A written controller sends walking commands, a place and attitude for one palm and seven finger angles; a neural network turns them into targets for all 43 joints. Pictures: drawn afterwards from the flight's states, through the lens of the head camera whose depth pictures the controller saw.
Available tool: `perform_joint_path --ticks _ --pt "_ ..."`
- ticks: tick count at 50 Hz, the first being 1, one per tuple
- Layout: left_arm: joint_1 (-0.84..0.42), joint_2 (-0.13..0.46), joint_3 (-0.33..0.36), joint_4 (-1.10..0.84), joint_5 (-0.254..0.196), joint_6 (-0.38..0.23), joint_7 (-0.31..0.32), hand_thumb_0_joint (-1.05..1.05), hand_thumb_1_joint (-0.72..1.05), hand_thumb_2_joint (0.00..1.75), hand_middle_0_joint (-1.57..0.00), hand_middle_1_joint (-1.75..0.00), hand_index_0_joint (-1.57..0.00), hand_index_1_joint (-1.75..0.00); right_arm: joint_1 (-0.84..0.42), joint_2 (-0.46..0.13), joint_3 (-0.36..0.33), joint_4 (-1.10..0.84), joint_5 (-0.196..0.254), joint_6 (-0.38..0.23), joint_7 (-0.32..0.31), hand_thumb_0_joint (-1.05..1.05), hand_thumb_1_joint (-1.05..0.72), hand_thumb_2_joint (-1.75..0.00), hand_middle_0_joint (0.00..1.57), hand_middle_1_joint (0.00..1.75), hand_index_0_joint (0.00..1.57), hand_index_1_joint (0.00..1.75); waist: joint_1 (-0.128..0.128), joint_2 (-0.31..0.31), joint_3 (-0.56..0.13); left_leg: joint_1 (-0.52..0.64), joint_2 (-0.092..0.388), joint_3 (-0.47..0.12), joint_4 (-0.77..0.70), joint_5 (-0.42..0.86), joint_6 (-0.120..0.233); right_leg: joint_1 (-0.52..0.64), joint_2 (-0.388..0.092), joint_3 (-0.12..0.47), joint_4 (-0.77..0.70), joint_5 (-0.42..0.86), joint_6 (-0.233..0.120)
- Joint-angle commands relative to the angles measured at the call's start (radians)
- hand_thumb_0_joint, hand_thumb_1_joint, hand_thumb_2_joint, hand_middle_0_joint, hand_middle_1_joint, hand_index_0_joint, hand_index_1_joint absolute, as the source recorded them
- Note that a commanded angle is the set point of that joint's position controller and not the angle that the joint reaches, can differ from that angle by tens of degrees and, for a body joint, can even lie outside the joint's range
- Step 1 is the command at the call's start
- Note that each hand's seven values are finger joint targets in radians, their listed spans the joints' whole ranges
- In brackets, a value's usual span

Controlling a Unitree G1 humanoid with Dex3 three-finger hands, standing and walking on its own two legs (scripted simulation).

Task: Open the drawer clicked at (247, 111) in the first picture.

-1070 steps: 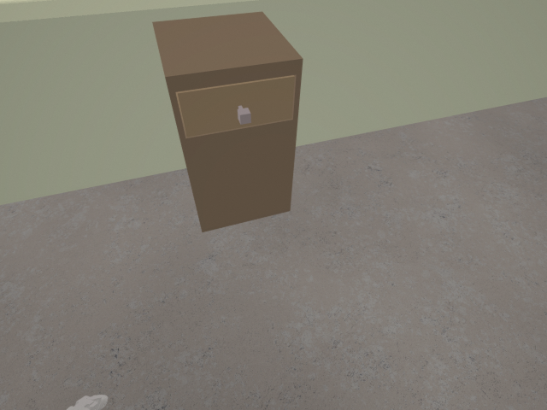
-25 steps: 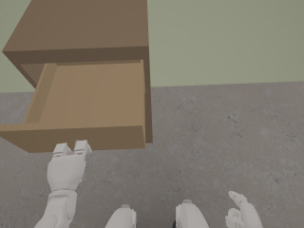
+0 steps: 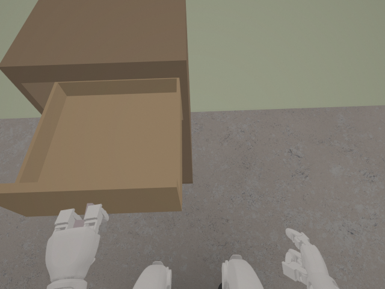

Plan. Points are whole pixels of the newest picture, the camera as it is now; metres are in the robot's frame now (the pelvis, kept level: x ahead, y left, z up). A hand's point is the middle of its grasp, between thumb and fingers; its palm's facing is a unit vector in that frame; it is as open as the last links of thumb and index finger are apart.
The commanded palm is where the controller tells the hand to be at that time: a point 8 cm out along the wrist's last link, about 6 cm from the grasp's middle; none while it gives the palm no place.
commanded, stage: pull the drawer open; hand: left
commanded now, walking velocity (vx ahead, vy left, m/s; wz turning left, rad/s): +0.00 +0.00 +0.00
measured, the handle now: (87, 221) +0.26 +0.24 -0.04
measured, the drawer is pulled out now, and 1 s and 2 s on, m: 0.29 0.30 0.30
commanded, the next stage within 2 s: open the thumb to release the handle in 0.22 s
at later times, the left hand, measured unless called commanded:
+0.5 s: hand (85, 255) +0.19 +0.23 -0.06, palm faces -0.04 -0.05 -1.00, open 7.1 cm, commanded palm +0.18 +0.23 -0.01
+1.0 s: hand (83, 258) +0.19 +0.23 -0.05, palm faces -0.03 -0.05 -1.00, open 13.7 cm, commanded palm +0.17 +0.24 -0.01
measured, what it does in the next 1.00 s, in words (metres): stands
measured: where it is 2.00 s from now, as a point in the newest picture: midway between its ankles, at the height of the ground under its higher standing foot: outside the picture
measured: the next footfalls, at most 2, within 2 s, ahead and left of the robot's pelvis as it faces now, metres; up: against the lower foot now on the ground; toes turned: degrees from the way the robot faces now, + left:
none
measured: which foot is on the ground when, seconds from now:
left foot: down 0.00-1.00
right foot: down 0.00-1.00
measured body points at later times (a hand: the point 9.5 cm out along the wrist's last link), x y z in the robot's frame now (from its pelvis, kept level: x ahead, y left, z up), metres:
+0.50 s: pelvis -0.01 +0.00 -0.01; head +0.10 -0.02 +0.43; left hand +0.19 +0.23 +0.00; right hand +0.20 -0.23 -0.13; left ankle -0.03 +0.14 -0.63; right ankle +0.03 -0.11 -0.63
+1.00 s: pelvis -0.03 -0.01 -0.01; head +0.06 -0.03 +0.43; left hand +0.18 +0.23 +0.00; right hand +0.17 -0.25 -0.12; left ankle -0.03 +0.14 -0.63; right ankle +0.03 -0.11 -0.63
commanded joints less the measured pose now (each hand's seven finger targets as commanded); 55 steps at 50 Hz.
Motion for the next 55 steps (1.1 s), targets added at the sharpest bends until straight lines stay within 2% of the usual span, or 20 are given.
perform_joint_path --ticks 1,4,5,7,12,14,15,16,17,18,20,26,30,34,36,38,40,45,51,55 --pt "0.191 0.163 0.126 -0.192 -0.002 -0.004 0.052 0.0 0.9 0.9 -0.4 -1.35 -0.4 -1.35 -0.056 -0.107 -0.03 -0.15 -0.007 -0.043 -0.01 0.0 -0.9 -0.9 0.2 0.3 0.2 0.3 0.062 0.015 -0.294 0.165 -0.075 0.007 -0.122 0.424 0.038 0.274 0.032 -0.001 -0.129 0.452 -0.034" --pt "0.211 0.155 0.118 -0.21 -0.004 -0.016 0.047 0.0 0.9 0.9 -0.4 -1.35 -0.4 -1.35 -0.056 -0.103 -0.029 -0.161 -0.012 -0.044 -0.007 0.0 -0.9 -0.9 0.2 0.3 0.2 0.3 0.057 -0.003 -0.276 0.153 -0.075 0.007 -0.116 0.398 0.039 0.263 0.029 -0.003 -0.133 0.425 -0.033" --pt "0.218 0.17 0.141 -0.212 -0.005 -0.021 0.048 0.0 0.9 0.9 -0.4 -1.35 -0.4 -1.35 -0.066 -0.103 -0.025 -0.164 -0.012 -0.044 -0.011 0.0 -0.9 -0.9 0.2 0.3 0.2 0.3 0.063 0.002 -0.279 0.143 -0.076 0.004 -0.114 0.399 0.04 0.262 0.031 -0.007 -0.126 0.425 -0.035" --pt "0.272 0.145 0.12 -0.207 -0.003 -0.03 0.042 0.0 0.9 0.9 -0.4 -1.35 -0.4 -1.35 -0.061 -0.099 -0.026 -0.171 -0.011 -0.047 -0.007 0.0 -0.9 -0.9 0.2 0.3 0.2 0.3 0.073 0.017 -0.284 0.153 -0.076 0.007 -0.111 0.407 0.039 0.255 0.032 -0.007 -0.121 0.422 -0.035" --pt "0.321 0.173 0.16 -0.22 -0.014 -0.044 0.037 0.0 0.9 0.9 -0.4 -1.35 -0.4 -1.35 -0.066 -0.092 -0.024 -0.177 -0.009 -0.042 -0.005 0.0 -0.9 -0.9 0.2 0.3 0.2 0.3 0.083 -0.01 -0.287 0.132 -0.078 0.011 -0.107 0.412 0.039 0.29 0.031 0.012 -0.119 0.474 -0.035" --pt "0.344 0.168 0.155 -0.233 -0.011 -0.049 0.038 0.0 0.9 0.9 -0.4 -1.35 -0.4 -1.35 -0.065 -0.089 -0.024 -0.182 -0.011 -0.041 -0.001 0.0 -0.9 -0.9 0.2 0.3 0.2 0.3 0.088 0.005 -0.298 0.132 -0.081 0.012 -0.106 0.42 0.037 0.297 0.031 0.016 -0.114 0.485 -0.037" --pt "0.339 0.177 0.165 -0.248 -0.009 -0.055 0.039 0.0 0.9 0.9 -0.4 -1.35 -0.4 -1.35 -0.075 -0.09 -0.021 -0.184 -0.009 -0.042 0.0 0.0 -0.9 -0.9 0.2 0.3 0.2 0.3 0.091 0.042 -0.309 0.145 -0.077 0.01 -0.111 0.438 0.036 0.286 0.031 0.01 -0.108 0.486 -0.042" --pt "-0.013 0.164 0.092 -0.262 0.013 -0.047 0.05 0.0 0.9 0.9 -0.4 -1.35 -0.4 -1.35 -0.064 -0.114 -0.024 -0.143 -0.023 -0.036 -0.002 0.0 -0.9 -0.9 0.2 0.3 0.2 0.3 -0.012 0.021 -0.271 0.14 -0.067 -0.004 -0.069 0.394 0.039 0.163 0.019 0.019 -0.107 0.437 -0.03" --pt "0.007 0.175 0.143 -0.24 0.022 -0.054 0.061 0.0 0.83 0.87 -0.4 -1.34 -0.4 -1.34 -0.046 -0.106 -0.035 -0.145 -0.024 -0.045 -0.008 0.0 -0.9 -0.9 0.2 0.3 0.2 0.3 0.025 0.028 -0.292 0.129 -0.068 0.0 -0.072 0.383 0.039 0.188 0.02 -0.004 -0.099 0.404 -0.026" --pt "0.061 0.165 0.138 -0.183 0.023 -0.047 0.064 0.0 0.76 0.84 -0.39 -1.34 -0.39 -1.34 -0.045 -0.106 -0.032 -0.143 -0.024 -0.05 -0.01 0.0 -0.9 -0.9 0.2 0.3 0.2 0.3 0.028 0.013 -0.297 0.134 -0.071 0.003 -0.073 0.387 0.04 0.191 0.024 -0.008 -0.102 0.403 -0.028" --pt "0.032 0.154 0.125 -0.178 0.013 -0.034 0.064 0.0 0.62 0.78 -0.38 -1.32 -0.38 -1.32 -0.04 -0.111 -0.034 -0.144 -0.021 -0.055 -0.012 0.0 -0.9 -0.9 0.2 0.3 0.2 0.3 0.017 -0.003 -0.299 0.136 -0.069 -0.002 -0.081 0.383 0.042 0.198 0.021 -0.013 -0.114 0.4 -0.028" --pt "-0.01 0.17 0.118 -0.153 -0.004 0.01 0.059 0.0 0.2 0.6 -0.35 -1.27 -0.35 -1.27 -0.035 -0.116 -0.037 -0.128 -0.006 -0.054 -0.028 0.0 -0.9 -0.9 0.2 0.3 0.2 0.3 0.022 -0.03 -0.334 0.137 -0.074 0.007 -0.103 0.351 0.042 0.252 0.016 -0.007 -0.14 0.374 -0.018" --pt "-0.046 0.14 0.06 -0.151 -0.022 0.027 0.031 0.0 -0.08 0.48 -0.33 -1.24 -0.33 -1.24 -0.046 -0.121 -0.034 -0.128 0.003 -0.062 -0.037 0.0 -0.9 -0.9 0.2 0.3 0.2 0.3 0.006 -0.034 -0.288 0.128 -0.07 0.003 -0.131 0.303 0.048 0.26 0.013 -0.003 -0.182 0.321 -0.017" --pt "-0.034 0.169 0.086 -0.128 -0.023 0.007 0.02 0.0 -0.36 0.36 -0.31 -1.22 -0.31 -1.22 -0.043 -0.117 -0.03 -0.12 0.005 -0.068 -0.044 0.0 -0.9 -0.9 0.2 0.3 0.2 0.3 0.017 -0.054 -0.262 0.093 -0.073 0.01 -0.134 0.257 0.048 0.27 0.01 0.01 -0.196 0.277 -0.014" --pt "-0.035 0.186 0.108 -0.12 -0.016 -0.007 0.024 0.0 -0.5 0.3 -0.3 -1.2 -0.3 -1.2 -0.049 -0.117 -0.029 -0.115 0.003 -0.069 -0.043 0.0 -0.9 -0.9 0.2 0.3 0.2 0.3 0.025 -0.029 -0.261 0.087 -0.073 0.011 -0.131 0.246 0.045 0.248 0.011 0.009 -0.186 0.243 -0.017" --pt "-0.043 0.163 0.089 -0.113 -0.016 -0.017 0.029 0.0 -0.5 0.3 -0.3 -1.2 -0.3 -1.2 -0.048 -0.115 -0.031 -0.116 0.001 -0.073 -0.039 0.0 -0.9 -0.9 0.2 0.3 0.2 0.3 0.019 -0.019 -0.241 0.087 -0.072 0.01 -0.132 0.227 0.046 0.228 0.01 0.007 -0.195 0.207 -0.019" --pt "-0.036 0.183 0.116 -0.114 -0.016 -0.022 0.037 0.0 -0.5 0.3 -0.3 -1.2 -0.3 -1.2 -0.056 -0.12 -0.033 -0.118 0.002 -0.074 -0.037 0.0 -0.9 -0.9 0.2 0.3 0.2 0.3 0.027 0.0 -0.238 0.083 -0.072 0.007 -0.134 0.217 0.046 0.215 0.012 0.003 -0.192 0.18 -0.025" --pt "-0.083 0.192 0.128 -0.089 -0.022 -0.018 0.046 0.0 -0.5 0.3 -0.3 -1.2 -0.3 -1.2 -0.054 -0.121 -0.035 -0.114 0.005 -0.081 -0.038 0.0 -0.9 -0.9 0.2 0.3 0.2 0.3 0.02 -0.028 -0.233 0.054 -0.072 0.007 -0.13 0.183 0.048 0.215 0.009 0.009 -0.203 0.134 -0.019" --pt "-0.109 0.213 0.142 -0.101 -0.024 -0.007 0.045 0.0 -0.5 0.3 -0.3 -1.2 -0.3 -1.2 -0.05 -0.122 -0.036 -0.105 0.01 -0.083 -0.046 0.0 -0.9 -0.9 0.2 0.3 0.2 0.3 0.023 -0.004 -0.274 0.073 -0.073 0.014 -0.13 0.204 0.048 0.232 0.008 0.021 -0.198 0.165 -0.016" --pt "-0.19 0.2 0.118 -0.073 -0.034 -0.008 0.033 0.0 -0.5 0.3 -0.3 -1.2 -0.3 -1.2 -0.049 -0.125 -0.033 -0.093 0.013 -0.092 -0.053 0.0 -0.9 -0.9 0.2 0.3 0.2 0.3 0.0 -0.029 -0.244 0.058 -0.069 0.007 -0.131 0.179 0.05 0.217 0.008 0.018 -0.213 0.134 -0.012"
